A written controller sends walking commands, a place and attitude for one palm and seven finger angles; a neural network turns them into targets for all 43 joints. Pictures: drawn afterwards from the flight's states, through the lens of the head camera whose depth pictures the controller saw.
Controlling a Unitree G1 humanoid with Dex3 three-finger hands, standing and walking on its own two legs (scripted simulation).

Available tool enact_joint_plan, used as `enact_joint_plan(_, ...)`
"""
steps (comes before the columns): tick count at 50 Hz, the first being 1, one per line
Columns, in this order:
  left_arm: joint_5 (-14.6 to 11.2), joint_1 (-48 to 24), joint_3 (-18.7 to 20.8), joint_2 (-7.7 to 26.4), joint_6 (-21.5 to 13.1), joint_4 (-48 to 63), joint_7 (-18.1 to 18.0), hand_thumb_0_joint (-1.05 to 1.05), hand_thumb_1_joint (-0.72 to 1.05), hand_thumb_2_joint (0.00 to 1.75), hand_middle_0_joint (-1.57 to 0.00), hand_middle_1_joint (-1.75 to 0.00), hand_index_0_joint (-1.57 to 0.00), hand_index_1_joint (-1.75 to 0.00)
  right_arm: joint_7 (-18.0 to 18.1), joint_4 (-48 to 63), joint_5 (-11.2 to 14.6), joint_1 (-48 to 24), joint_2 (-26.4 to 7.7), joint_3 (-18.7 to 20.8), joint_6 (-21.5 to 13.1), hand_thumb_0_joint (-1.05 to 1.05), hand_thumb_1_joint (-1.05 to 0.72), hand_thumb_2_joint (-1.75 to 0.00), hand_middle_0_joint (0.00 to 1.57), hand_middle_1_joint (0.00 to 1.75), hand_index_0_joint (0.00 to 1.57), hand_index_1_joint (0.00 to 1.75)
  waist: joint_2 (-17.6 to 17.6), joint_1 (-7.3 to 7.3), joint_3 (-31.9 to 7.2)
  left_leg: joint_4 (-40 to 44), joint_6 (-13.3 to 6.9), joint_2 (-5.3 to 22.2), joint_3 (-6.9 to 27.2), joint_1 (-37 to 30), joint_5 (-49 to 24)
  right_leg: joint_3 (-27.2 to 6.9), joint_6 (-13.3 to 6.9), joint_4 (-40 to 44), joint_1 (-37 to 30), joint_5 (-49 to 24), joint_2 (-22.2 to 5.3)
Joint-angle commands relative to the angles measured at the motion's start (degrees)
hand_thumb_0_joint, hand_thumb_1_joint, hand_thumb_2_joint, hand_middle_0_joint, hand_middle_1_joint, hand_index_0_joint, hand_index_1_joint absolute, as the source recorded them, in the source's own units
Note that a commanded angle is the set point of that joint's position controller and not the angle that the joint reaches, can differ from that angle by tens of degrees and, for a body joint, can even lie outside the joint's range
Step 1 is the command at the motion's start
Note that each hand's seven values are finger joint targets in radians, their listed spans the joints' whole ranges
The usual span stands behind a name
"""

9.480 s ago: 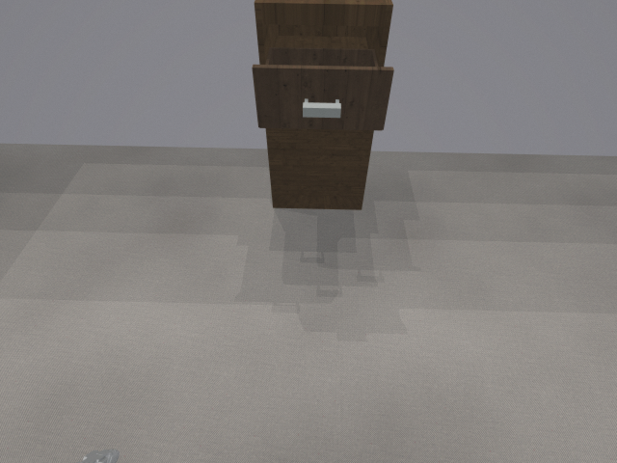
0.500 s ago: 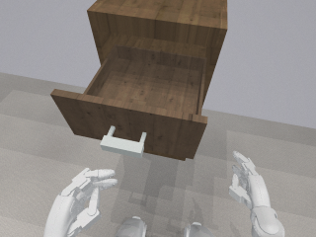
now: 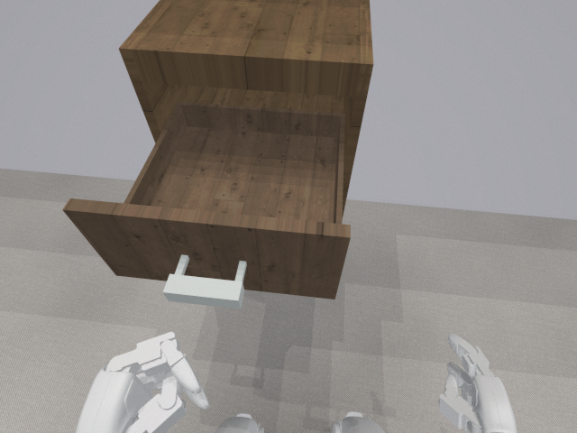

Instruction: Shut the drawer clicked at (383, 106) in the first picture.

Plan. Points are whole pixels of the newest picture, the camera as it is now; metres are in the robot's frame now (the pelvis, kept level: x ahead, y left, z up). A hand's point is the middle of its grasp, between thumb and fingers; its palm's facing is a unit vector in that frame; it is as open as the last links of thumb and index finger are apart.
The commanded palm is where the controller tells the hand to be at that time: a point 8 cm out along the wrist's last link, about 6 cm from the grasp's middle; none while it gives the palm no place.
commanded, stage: raise the hand and make a fist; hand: left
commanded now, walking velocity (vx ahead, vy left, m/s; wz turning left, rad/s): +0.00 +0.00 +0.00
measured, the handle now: (209, 277) +0.32 +0.13 +0.03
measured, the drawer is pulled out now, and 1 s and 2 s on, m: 0.29 0.29 0.29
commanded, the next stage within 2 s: bring the fist close to the handle in 0.86 s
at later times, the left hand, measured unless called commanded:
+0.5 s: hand (169, 410) +0.14 +0.12 +0.13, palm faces -0.04 -1.00 -0.03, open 3.3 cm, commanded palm +0.10 +0.16 +0.13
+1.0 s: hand (166, 418) +0.14 +0.12 +0.13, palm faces -0.05 -1.00 -0.02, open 3.3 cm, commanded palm +0.10 +0.17 +0.12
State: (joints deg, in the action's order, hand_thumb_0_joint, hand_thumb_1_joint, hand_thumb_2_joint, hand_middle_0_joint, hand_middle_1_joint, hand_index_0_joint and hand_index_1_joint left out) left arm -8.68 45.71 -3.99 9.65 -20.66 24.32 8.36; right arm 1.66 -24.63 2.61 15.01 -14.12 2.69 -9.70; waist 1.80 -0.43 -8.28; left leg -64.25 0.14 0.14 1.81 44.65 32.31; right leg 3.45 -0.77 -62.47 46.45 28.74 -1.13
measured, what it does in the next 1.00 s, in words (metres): stands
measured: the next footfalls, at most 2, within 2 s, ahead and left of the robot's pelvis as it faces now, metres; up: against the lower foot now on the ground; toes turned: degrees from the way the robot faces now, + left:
none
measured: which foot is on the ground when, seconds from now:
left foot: down 0.00-1.00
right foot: down 0.00-1.00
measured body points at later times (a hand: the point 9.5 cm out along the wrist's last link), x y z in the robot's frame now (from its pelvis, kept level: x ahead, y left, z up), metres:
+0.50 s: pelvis +0.01 +0.00 +0.01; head +0.03 -0.01 +0.46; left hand +0.14 +0.17 +0.13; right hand +0.22 -0.20 -0.03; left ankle +0.00 +0.12 -0.66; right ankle +0.02 -0.11 -0.66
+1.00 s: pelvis +0.01 +0.01 +0.01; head +0.03 +0.00 +0.46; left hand +0.13 +0.17 +0.13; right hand +0.21 -0.21 -0.03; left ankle +0.00 +0.12 -0.66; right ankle +0.02 -0.11 -0.66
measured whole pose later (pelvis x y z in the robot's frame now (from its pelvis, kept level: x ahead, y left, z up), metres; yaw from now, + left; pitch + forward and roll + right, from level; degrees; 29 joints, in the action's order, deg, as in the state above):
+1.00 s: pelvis +0.01 +0.01 +0.01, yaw +0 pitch +9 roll -1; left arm -6.9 53.4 -6.9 9.5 -15.6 34.7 6.8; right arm 0.8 -20.6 3.0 15.4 -11.6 -0.2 -8.9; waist 2.6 1.0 -8.8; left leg -61.4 -0.6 -0.1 1.6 38.7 32.2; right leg 3.3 0.0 -59.1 40.2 28.3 -1.3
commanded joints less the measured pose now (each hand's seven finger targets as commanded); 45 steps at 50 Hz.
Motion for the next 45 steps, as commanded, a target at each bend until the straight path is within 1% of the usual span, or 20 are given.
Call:
enact_joint_plan(1,-0.1,6.8,2.5,3.5,-2.4,13.7,-1.4,0.0,0.9,0.9,-1.26,-1.45,-1.26,-1.45,0.1,12.4,0.1,-5.5,-3.5,1.2,-2.4,0.0,-0.9,-0.9,0.2,0.3,0.2,0.3,-1.7,1.33,-7.1,11.0,-2.1,-0.6,-1.1,-2.5,-15.1,-1.1,-0.7,11.3,-12.4,-10.1,0.5)
enact_joint_plan(3,-0.1,7.1,1.0,2.0,-1.9,14.9,-1.6,0.0,0.9,0.9,-1.3,-1.49,-1.3,-1.49,-0.1,13.0,0.1,-5.2,-3.1,1.0,-1.9,0.0,-0.9,-0.9,0.2,0.3,0.2,0.3,-2.2,1.05,-6.5,11.6,-2.1,-0.5,-1.1,-3.5,-16.0,-0.3,-0.5,11.2,-12.5,-11.6,0.7)
enact_joint_plan(4,-0.2,6.6,0.3,2.0,-1.9,16.2,-1.6,0.0,0.9,0.9,-1.32,-1.51,-1.32,-1.51,-0.2,13.4,0.1,-5.2,-3.2,0.9,-1.9,0.0,-0.9,-0.9,0.2,0.3,0.2,0.3,-1.2,0.83,-6.2,11.6,-2.1,-0.6,-1.1,-3.9,-16.2,-0.5,-0.5,11.3,-12.5,-12.2,0.7)
enact_joint_plan(8,0.3,8.6,-0.4,2.1,-0.9,17.1,-1.3,0.0,0.9,0.9,-1.4,-1.6,-1.4,-1.6,-0.5,13.9,0.1,-5.1,-3.0,0.5,-1.5,0.0,-0.9,-0.9,0.2,0.3,0.2,0.3,-3.0,0.65,-5.0,12.0,-2.2,-0.3,-0.7,-4.3,-17.0,-0.2,-0.3,11.7,-13.1,-13.4,0.8)
enact_joint_plan(9,0.4,8.3,-1.2,1.7,-0.9,17.8,-1.0,0.0,0.9,0.9,-1.4,-1.6,-1.4,-1.6,-0.5,14.1,0.1,-5.2,-3.1,0.4,-1.6,0.0,-0.9,-0.9,0.2,0.3,0.2,0.3,-2.5,0.33,-4.3,12.1,-2.2,-0.3,-0.8,-4.7,-16.6,-0.2,-0.3,12.0,-12.7,-13.0,0.8)
enact_joint_plan(11,0.6,9.4,-0.2,2.9,-0.2,18.4,-1.0,0.0,0.9,0.9,-1.4,-1.6,-1.4,-1.6,-0.5,14.4,0.2,-5.4,-3.0,0.3,-1.5,0.0,-0.9,-0.9,0.2,0.3,0.2,0.3,-2.6,0.84,-4.6,12.2,-2.3,-0.2,-0.6,-4.8,-17.3,-0.5,-0.3,12.0,-13.6,-13.8,0.8)
enact_joint_plan(14,0.5,9.0,-1.1,2.4,0.4,20.2,-0.6,0.0,0.9,0.9,-1.4,-1.6,-1.4,-1.6,-0.7,14.8,0.3,-5.1,-2.9,-0.1,-1.5,0.0,-0.9,-0.9,0.2,0.3,0.2,0.3,-1.3,0.38,-4.1,12.5,-2.2,-0.3,-0.5,-5.4,-16.7,-0.2,-0.2,12.3,-13.2,-13.0,0.7)
enact_joint_plan(15,0.5,9.5,-1.1,2.3,0.4,20.5,-0.6,0.0,0.9,0.9,-1.4,-1.6,-1.4,-1.6,-0.7,14.9,0.3,-4.9,-2.8,0.0,-1.5,0.0,-0.9,-0.9,0.2,0.3,0.2,0.3,-2.3,0.49,-4.2,12.6,-2.2,-0.2,-0.4,-5.6,-16.4,0.1,-0.2,12.4,-13.1,-12.4,0.8)
enact_joint_plan(18,0.2,9.7,-0.7,2.6,0.9,21.5,-0.5,0.0,0.9,0.9,-1.4,-1.6,-1.4,-1.6,-0.5,15.0,0.4,-4.8,-2.7,-0.1,-1.7,0.0,-0.9,-0.9,0.2,0.3,0.2,0.3,-2.2,0.64,-4.8,12.7,-2.3,-0.3,-0.5,-5.9,-16.1,-0.3,-0.2,12.9,-13.8,-12.1,0.7)
enact_joint_plan(20,-0.1,9.3,-1.2,2.3,1.1,22.0,-0.4,0.0,0.9,0.9,-1.4,-1.6,-1.4,-1.6,-0.4,15.1,0.5,-4.8,-2.6,-0.3,-1.9,0.0,-0.9,-0.9,0.2,0.3,0.2,0.3,-3.4,0.33,-3.7,12.6,-2.4,-0.4,-0.4,-5.4,-15.5,-0.8,0.0,13.7,-14.0,-11.6,0.6)
enact_joint_plan(22,-0.1,10.3,0.1,3.1,1.4,22.2,-0.4,0.0,0.9,0.9,-1.4,-1.6,-1.4,-1.6,-0.3,14.9,0.7,-5.0,-2.5,-0.2,-2.1,0.0,-0.9,-0.9,0.2,0.3,0.2,0.3,-3.8,0.99,-4.4,12.9,-2.3,-0.4,-0.6,-5.6,-16.0,-1.0,-0.1,14.0,-15.3,-11.9,0.5)
enact_joint_plan(24,-0.1,10.9,-0.6,2.4,1.6,22.7,-0.3,0.0,0.9,0.9,-1.4,-1.6,-1.4,-1.6,-0.3,15.0,0.8,-5.0,-2.6,-0.3,-2.3,0.0,-0.9,-0.9,0.2,0.3,0.2,0.3,-2.2,1.07,-4.4,13.2,-2.3,-0.5,-0.7,-6.2,-16.3,-0.8,-0.1,13.9,-15.3,-12.3,0.4)
enact_joint_plan(26,0.0,10.5,-1.4,1.6,2.1,21.5,-0.3,0.0,0.9,0.9,-1.4,-1.6,-1.4,-1.6,-0.4,14.7,0.8,-5.4,-2.5,-0.3,-2.6,0.0,-0.9,-0.9,0.2,0.3,0.2,0.3,-3.3,0.79,-2.3,13.7,-2.4,-0.5,-0.4,-5.7,-16.0,-0.5,-0.2,14.1,-14.8,-11.7,0.5)
enact_joint_plan(31,0.8,12.3,-0.5,2.7,2.2,21.8,-0.9,0.0,0.9,0.9,-1.4,-1.6,-1.4,-1.6,-0.3,14.7,0.7,-5.6,-2.6,0.1,-2.6,0.0,-0.9,-0.9,0.2,0.3,0.2,0.3,-3.1,1.58,-3.3,13.6,-2.3,-0.6,-0.8,-5.7,-16.6,-0.7,-0.2,13.7,-15.7,-12.5,0.4)
enact_joint_plan(34,0.5,13.1,-0.6,2.1,1.7,22.4,-1.4,0.0,0.9,0.9,-1.4,-1.6,-1.4,-1.6,-0.4,14.7,0.6,-5.2,-2.4,0.1,-2.7,0.0,-0.9,-0.9,0.2,0.3,0.2,0.3,-2.7,1.57,-3.3,13.6,-2.3,-0.6,-0.8,-5.7,-16.5,-0.4,-0.2,13.5,-15.3,-12.3,0.4)
enact_joint_plan(35,0.4,12.3,-1.0,2.0,1.3,22.8,-1.5,0.0,0.9,0.9,-1.4,-1.6,-1.4,-1.6,-0.4,14.7,0.5,-5.2,-2.5,0.1,-2.8,0.0,-0.9,-0.9,0.2,0.3,0.2,0.3,-3.4,1.13,-3.2,13.3,-2.3,-0.6,-0.9,-5.8,-16.5,-0.6,-0.1,13.5,-15.1,-12.6,0.4)
enact_joint_plan(36,0.5,12.4,-0.2,2.6,1.1,22.4,-1.7,0.0,0.9,0.9,-1.4,-1.6,-1.4,-1.6,-0.2,14.4,0.5,-5.2,-2.5,0.3,-2.8,0.0,-0.9,-0.9,0.2,0.3,0.2,0.3,-3.9,1.37,-3.6,13.2,-2.3,-0.5,-0.8,-5.6,-16.8,-0.7,-0.2,13.6,-15.5,-12.9,0.5)
enact_joint_plan(39,0.4,12.5,-1.8,1.5,0.4,23.3,-1.5,0.0,0.9,0.9,-1.4,-1.6,-1.4,-1.6,-0.5,14.7,0.5,-5.2,-2.6,0.1,-3.1,0.0,-0.9,-0.9,0.2,0.3,0.2,0.3,-2.0,1.12,-3.0,13.4,-2.3,-0.5,-0.7,-5.8,-16.2,-0.2,-0.3,13.1,-14.3,-11.8,0.6)
enact_joint_plan(41,0.9,13.1,-1.6,2.1,0.5,23.2,-1.7,0.0,0.9,0.9,-1.4,-1.6,-1.4,-1.6,-0.6,14.7,0.5,-5.3,-2.9,0.2,-3.2,0.0,-0.9,-0.9,0.2,0.3,0.2,0.3,-1.4,1.23,-3.1,13.4,-2.3,-0.3,-0.5,-6.0,-16.7,-0.1,-0.3,12.9,-14.0,-12.1,0.7)
enact_joint_plan(45,0.9,11.9,-1.7,2.2,0.6,22.7,-1.5,0.0,0.9,0.9,-1.4,-1.6,-1.4,-1.6,-0.5,14.8,0.5,-5.0,-3.0,0.1,-3.0,0.0,-0.9,-0.9,0.2,0.3,0.2,0.3,-3.2,0.63,-2.3,13.2,-2.3,-0.5,-0.5,-4.8,-13.6,-0.4,-0.2,13.4,-13.0,-8.7,0.6)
